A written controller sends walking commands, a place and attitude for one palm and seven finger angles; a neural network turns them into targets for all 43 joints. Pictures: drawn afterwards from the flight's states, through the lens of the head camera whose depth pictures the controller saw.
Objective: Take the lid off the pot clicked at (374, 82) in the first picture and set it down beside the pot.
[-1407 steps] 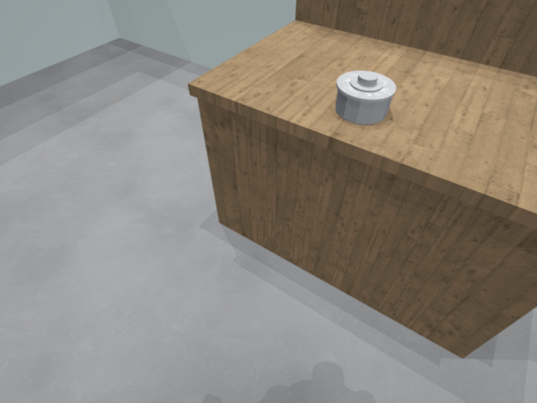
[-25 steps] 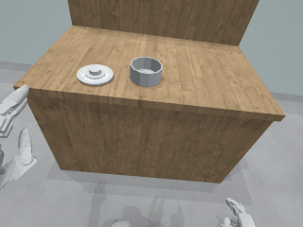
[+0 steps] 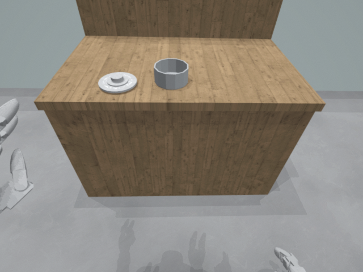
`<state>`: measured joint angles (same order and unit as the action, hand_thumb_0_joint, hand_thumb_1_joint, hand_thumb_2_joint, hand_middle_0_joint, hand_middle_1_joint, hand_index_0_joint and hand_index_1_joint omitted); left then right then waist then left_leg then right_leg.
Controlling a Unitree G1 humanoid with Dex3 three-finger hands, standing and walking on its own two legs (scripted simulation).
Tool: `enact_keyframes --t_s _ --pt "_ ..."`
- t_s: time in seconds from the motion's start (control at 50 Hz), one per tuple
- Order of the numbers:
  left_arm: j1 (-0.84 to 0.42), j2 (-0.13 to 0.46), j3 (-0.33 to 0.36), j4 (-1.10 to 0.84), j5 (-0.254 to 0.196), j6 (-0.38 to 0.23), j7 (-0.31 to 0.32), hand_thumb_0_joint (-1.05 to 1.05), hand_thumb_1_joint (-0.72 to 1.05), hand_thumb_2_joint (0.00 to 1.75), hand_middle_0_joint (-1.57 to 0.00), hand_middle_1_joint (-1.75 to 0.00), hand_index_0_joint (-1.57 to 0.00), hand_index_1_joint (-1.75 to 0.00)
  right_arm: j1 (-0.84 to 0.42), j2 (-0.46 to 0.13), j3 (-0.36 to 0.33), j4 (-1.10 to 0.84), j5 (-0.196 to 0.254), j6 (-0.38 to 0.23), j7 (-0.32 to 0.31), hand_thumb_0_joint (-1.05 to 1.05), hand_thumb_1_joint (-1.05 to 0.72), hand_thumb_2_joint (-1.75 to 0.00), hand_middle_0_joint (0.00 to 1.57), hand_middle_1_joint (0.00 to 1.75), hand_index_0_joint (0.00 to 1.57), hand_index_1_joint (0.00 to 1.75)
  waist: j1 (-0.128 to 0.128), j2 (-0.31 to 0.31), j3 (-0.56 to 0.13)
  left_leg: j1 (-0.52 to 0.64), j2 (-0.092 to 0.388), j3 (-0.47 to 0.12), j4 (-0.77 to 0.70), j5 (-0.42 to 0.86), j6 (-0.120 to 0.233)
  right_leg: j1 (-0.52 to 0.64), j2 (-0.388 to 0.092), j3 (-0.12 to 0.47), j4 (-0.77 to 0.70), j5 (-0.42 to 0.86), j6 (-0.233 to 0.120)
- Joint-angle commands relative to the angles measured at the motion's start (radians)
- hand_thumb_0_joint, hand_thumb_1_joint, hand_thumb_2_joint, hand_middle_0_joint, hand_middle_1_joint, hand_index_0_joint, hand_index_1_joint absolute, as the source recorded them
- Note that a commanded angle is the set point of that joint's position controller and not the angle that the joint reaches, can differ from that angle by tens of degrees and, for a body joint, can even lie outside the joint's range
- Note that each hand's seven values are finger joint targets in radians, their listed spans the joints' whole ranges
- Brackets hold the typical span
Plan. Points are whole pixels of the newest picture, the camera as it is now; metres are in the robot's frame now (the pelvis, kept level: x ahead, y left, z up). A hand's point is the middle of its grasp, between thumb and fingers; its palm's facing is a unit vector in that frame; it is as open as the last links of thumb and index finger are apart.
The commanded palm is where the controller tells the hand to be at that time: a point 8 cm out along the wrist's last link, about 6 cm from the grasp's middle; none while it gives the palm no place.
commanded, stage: stop stepping back and stand still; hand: left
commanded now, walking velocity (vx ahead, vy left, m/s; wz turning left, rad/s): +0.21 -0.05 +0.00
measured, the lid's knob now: (117, 77) +0.83 +0.31 +0.01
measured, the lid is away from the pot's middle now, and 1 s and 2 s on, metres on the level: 0.23 0.23 0.23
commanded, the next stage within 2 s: let the arm hang, fingers relaxed in 0.32 s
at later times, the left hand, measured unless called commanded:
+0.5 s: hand (43, 196) +0.21 +0.26 +0.13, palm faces +0.33 -0.80 -0.51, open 7.4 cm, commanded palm none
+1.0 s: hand out of the picture +0.03 +0.22 -0.17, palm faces +0.08 -0.96 -0.25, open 7.2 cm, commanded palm none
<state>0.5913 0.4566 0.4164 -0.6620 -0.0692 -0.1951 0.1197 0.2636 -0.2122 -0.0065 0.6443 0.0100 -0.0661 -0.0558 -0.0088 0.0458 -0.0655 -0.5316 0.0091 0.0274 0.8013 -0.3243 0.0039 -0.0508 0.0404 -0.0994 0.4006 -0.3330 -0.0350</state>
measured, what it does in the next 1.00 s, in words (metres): steps on the spot: left foot, then right foot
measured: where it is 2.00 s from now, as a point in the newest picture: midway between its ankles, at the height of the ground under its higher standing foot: outside the picture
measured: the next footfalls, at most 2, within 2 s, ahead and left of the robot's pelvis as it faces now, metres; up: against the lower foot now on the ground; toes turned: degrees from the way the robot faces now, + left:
left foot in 0.14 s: +0.04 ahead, +0.14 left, +0.00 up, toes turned +10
right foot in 0.34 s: +0.04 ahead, -0.10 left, +0.00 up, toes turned -3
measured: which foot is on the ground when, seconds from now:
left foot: up 0.00-0.12, down 0.14-1.00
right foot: down 0.00-0.16, up 0.18-0.32, down 0.34-1.00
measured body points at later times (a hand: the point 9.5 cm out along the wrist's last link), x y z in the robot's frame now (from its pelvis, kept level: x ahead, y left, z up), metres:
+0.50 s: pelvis +0.01 +0.01 +0.00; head +0.00 -0.01 +0.45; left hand +0.19 +0.30 +0.16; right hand +0.16 -0.22 -0.12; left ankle +0.00 +0.11 -0.70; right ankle +0.00 -0.10 -0.73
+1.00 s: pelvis +0.03 +0.02 +0.00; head +0.07 +0.02 +0.45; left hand +0.02 +0.27 -0.15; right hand +0.06 -0.21 -0.15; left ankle +0.00 +0.13 -0.73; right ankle +0.00 -0.10 -0.73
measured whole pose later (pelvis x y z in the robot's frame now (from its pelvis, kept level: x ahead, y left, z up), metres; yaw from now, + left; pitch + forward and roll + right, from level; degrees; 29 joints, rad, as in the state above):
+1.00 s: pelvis +0.03 +0.02 +0.00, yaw +5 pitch +0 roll -1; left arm 0.29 0.21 0.03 1.02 0.01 0.03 0.02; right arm 0.29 -0.17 -0.03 0.99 0.00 0.03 -0.03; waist -0.02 0.02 0.07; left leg -0.22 0.05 0.09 0.55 -0.33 0.01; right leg -0.16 -0.04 -0.12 0.50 -0.33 0.01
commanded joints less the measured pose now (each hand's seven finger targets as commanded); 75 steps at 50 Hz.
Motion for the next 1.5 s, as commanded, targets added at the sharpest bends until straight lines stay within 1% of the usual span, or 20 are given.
enact_keyframes --t_s 0.0,0.04,0.08,0.1,0.14,0.18,0.24,0.3,0.36,0.38,0.4,0.44,0.5,0.56,0.66,0.72,0.78,0.9,1.02,1.48 --pt "-0.115 0.074 0.042 0.049 -0.018 -0.010 -0.002 0.00 0.90 0.90 -0.20 -0.30 -0.20 -0.30 -0.156 -0.134 -0.066 -0.173 0.030 -0.031 -0.018 0.00 -0.90 -0.90 0.20 0.30 0.20 0.30 -0.017 -0.372 0.200 -0.010 0.052 -0.086 0.221 -0.049 0.016 -0.310 -0.323 0.299 -0.227 -0.143 -0.153" --pt "-0.212 0.071 0.011 -0.009 -0.005 -0.022 -0.009 0.00 0.90 0.90 -0.20 -0.30 -0.20 -0.30 -0.211 -0.113 -0.041 -0.188 0.025 -0.037 -0.025 0.00 -0.90 -0.90 0.20 0.30 0.20 0.30 -0.023 -0.227 0.280 0.094 0.085 -0.034 -0.015 -0.105 0.027 -0.381 -0.321 0.239 -0.205 -0.221 -0.134" --pt "-0.248 0.046 -0.031 -0.054 0.007 -0.041 0.004 0.00 0.90 0.90 -0.20 -0.30 -0.20 -0.30 -0.180 -0.107 -0.023 -0.163 0.012 -0.068 -0.040 0.00 -0.90 -0.90 0.20 0.30 0.20 0.30 -0.032 -0.032 0.267 0.227 0.037 0.041 -0.268 -0.066 0.041 -0.360 -0.231 0.142 -0.081 -0.218 -0.096" --pt "-0.252 0.046 -0.036 -0.116 0.009 -0.046 0.010 0.00 0.90 0.90 -0.20 -0.30 -0.20 -0.30 -0.170 -0.122 -0.026 -0.174 0.010 -0.088 -0.040 0.00 -0.90 -0.90 0.20 0.30 0.20 0.30 -0.024 0.089 0.240 0.270 0.054 -0.046 -0.375 -0.110 0.064 -0.360 -0.162 0.106 0.030 -0.172 -0.062" --pt "-0.230 0.102 0.012 -0.286 0.010 -0.070 0.027 0.00 0.90 0.90 -0.20 -0.30 -0.20 -0.30 -0.149 -0.135 -0.027 -0.214 0.009 -0.119 -0.037 0.00 -0.90 -0.90 0.20 0.30 0.20 0.30 -0.014 0.352 0.142 0.452 0.276 -0.467 -0.538 -0.105 0.165 -0.487 -0.010 0.044 0.327 -0.145 0.019" --pt "-0.143 0.157 0.075 -0.381 0.006 -0.073 0.032 0.00 0.90 0.90 -0.20 -0.30 -0.20 -0.30 -0.115 -0.100 -0.031 -0.206 -0.007 -0.150 -0.022 0.00 -0.90 -0.90 0.20 0.30 0.20 0.30 -0.003 0.261 0.057 0.389 0.295 -0.526 -0.585 -0.114 0.190 -0.426 -0.030 0.118 0.445 -0.226 0.017" --pt "0.054 0.181 0.146 -0.383 -0.007 -0.047 0.046 0.00 0.90 0.90 -0.20 -0.30 -0.20 -0.30 -0.123 -0.095 -0.029 -0.196 -0.001 -0.151 0.002 0.00 -0.90 -0.90 0.20 0.30 0.20 0.30 0.026 0.203 -0.029 0.329 0.231 -0.287 -0.491 0.121 0.128 -0.236 -0.024 0.075 0.274 -0.137 0.028" --pt "0.157 0.127 0.141 -0.277 0.000 -0.039 0.048 0.00 0.90 0.90 -0.20 -0.30 -0.20 -0.30 -0.123 -0.080 -0.028 -0.207 0.008 -0.121 0.003 0.00 -0.90 -0.90 0.20 0.30 0.20 0.30 0.017 0.129 -0.050 0.150 0.113 -0.077 -0.372 -0.038 0.052 0.017 -0.031 0.058 0.036 0.031 0.030" --pt "0.038 0.114 0.123 -0.148 -0.004 -0.062 0.035 0.00 0.90 0.90 -0.20 -0.30 -0.20 -0.30 -0.111 -0.090 -0.044 -0.197 0.003 -0.096 0.001 0.00 -0.90 -0.90 0.20 0.30 0.20 0.30 -0.020 -0.182 0.050 0.056 0.003 -0.019 -0.020 -0.096 0.001 -0.141 -0.308 0.506 -0.209 -0.186 -0.109" --pt "0.016 0.111 0.125 -0.078 0.001 -0.063 0.036 0.00 0.90 0.90 -0.20 -0.30 -0.20 -0.30 -0.093 -0.089 -0.049 -0.171 0.010 -0.092 0.000 0.00 -0.90 -0.90 0.20 0.30 0.20 0.30 -0.015 -0.205 0.087 0.110 0.015 -0.038 0.049 -0.112 0.003 -0.262 -0.331 0.520 -0.251 -0.260 -0.121" --pt "-0.140 -0.082 -0.254 0.640 0.146 0.109 -0.076 0.00 0.90 0.90 -0.20 -0.30 -0.20 -0.30 -0.095 -0.222 -0.098 0.024 -0.005 -0.109 0.089 0.00 -0.90 -0.90 0.20 0.30 0.20 0.30 -0.053 -0.153 0.097 -0.038 0.111 -0.040 0.212 -0.138 0.002 -0.281 -0.408 0.232 -0.042 0.178 -0.128" --pt "-0.196 -0.124 -0.277 0.682 0.132 0.182 -0.099 0.00 0.90 0.90 -0.20 -0.30 -0.20 -0.30 0.000 -0.118 -0.085 0.013 0.003 -0.021 0.083 0.00 -0.90 -0.90 0.20 0.30 0.20 0.30 -0.074 -0.234 0.036 0.080 0.070 -0.041 0.122 -0.158 -0.004 -0.327 -0.292 0.166 0.060 0.233 -0.113" --pt "-0.237 -0.139 -0.304 0.834 0.107 0.189 -0.112 0.00 0.90 0.90 -0.20 -0.30 -0.20 -0.30 0.001 -0.104 -0.053 0.001 -0.014 0.038 0.086 0.00 -0.90 -0.90 0.20 0.30 0.20 0.30 -0.036 -0.323 0.055 0.137 0.036 -0.001 -0.112 0.006 0.023 -0.288 -0.248 0.074 0.125 0.240 -0.055" --pt "-0.270 -0.160 -0.332 0.999 0.102 0.203 -0.112 0.00 0.90 0.90 -0.20 -0.30 -0.20 -0.30 -0.038 -0.172 -0.064 0.018 -0.047 0.044 0.071 0.00 -0.90 -0.90 0.20 0.30 0.20 0.30 -0.003 -0.120 0.095 0.221 0.166 -0.174 -0.232 0.372 0.105 -0.367 -0.133 0.040 0.242 0.182 0.021" --pt "-0.297 -0.131 -0.341 1.283 0.082 0.197 -0.106 0.00 0.90 0.90 -0.20 -0.30 -0.20 -0.30 0.003 -0.154 -0.049 0.126 -0.038 0.046 0.036 0.00 -0.90 -0.90 0.20 0.30 0.20 0.30 0.004 0.042 0.030 0.264 0.137 -0.089 -0.275 0.626 0.071 -0.148 -0.109 0.050 0.212 0.357 0.021" --pt "-0.259 -0.120 -0.348 1.427 0.074 0.184 -0.102 0.00 0.90 0.90 -0.20 -0.30 -0.20 -0.30 0.043 -0.116 -0.046 0.183 -0.023 0.046 0.024 0.00 -0.90 -0.90 0.20 0.30 0.20 0.30 -0.009 0.108 -0.077 0.377 0.107 -0.014 -0.229 0.625 0.040 -0.073 -0.145 0.068 0.167 0.482 -0.002" --pt "-0.267 -0.155 -0.351 1.488 0.076 0.189 -0.098 0.00 0.90 0.90 -0.20 -0.30 -0.20 -0.30 0.055 -0.086 -0.050 0.214 -0.024 0.057 0.017 0.00 -0.90 -0.90 0.20 0.30 0.20 0.30 -0.014 0.181 -0.071 0.412 0.125 -0.027 -0.273 0.539 0.051 -0.092 -0.130 0.043 0.119 0.378 0.000" --pt "-0.292 -0.182 -0.378 1.607 0.078 0.193 -0.092 0.00 0.90 0.90 -0.20 -0.30 -0.20 -0.30 0.070 -0.067 -0.049 0.279 -0.019 0.073 0.018 0.00 -0.90 -0.90 0.20 0.30 0.20 0.30 -0.015 -0.029 0.055 0.347 0.117 -0.026 -0.322 0.336 0.048 -0.095 -0.141 0.053 0.029 0.306 -0.002" --pt "-0.294 -0.193 -0.387 1.673 0.076 0.193 -0.082 0.00 0.90 0.90 -0.20 -0.30 -0.20 -0.30 0.079 -0.044 -0.044 0.345 -0.017 0.079 0.021 0.00 -0.90 -0.90 0.20 0.30 0.20 0.30 -0.012 -0.090 0.108 0.356 0.111 -0.015 -0.358 0.292 0.044 -0.112 -0.151 0.059 -0.004 0.282 0.002" --pt "-0.287 -0.237 -0.385 1.758 0.073 0.184 -0.074 0.00 0.90 0.90 -0.20 -0.30 -0.20 -0.30 0.113 0.012 -0.038 0.451 -0.018 0.071 0.014 0.00 -0.90 -0.90 0.20 0.30 0.20 0.30 -0.009 -0.036 0.144 0.366 0.109 -0.005 -0.405 0.270 0.036 -0.111 -0.148 0.074 -0.049 0.260 0.005"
